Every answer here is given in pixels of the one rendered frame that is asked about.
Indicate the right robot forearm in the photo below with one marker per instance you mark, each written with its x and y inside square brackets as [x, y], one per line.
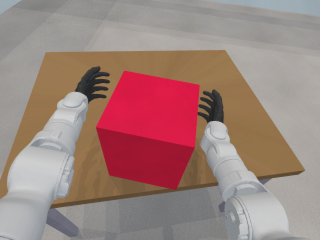
[231, 174]

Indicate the robot left hand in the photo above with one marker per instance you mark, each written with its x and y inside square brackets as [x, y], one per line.
[86, 85]

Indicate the carton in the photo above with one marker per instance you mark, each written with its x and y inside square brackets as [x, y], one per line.
[147, 131]

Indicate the left robot forearm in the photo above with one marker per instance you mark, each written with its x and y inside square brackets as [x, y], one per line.
[62, 130]

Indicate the table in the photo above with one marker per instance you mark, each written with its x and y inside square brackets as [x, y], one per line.
[257, 140]

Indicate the robot right hand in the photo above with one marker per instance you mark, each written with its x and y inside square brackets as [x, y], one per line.
[216, 112]

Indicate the robot right upper arm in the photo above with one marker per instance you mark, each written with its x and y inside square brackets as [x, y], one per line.
[256, 216]

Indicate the robot left upper arm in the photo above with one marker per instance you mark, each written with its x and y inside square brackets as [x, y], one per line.
[40, 176]

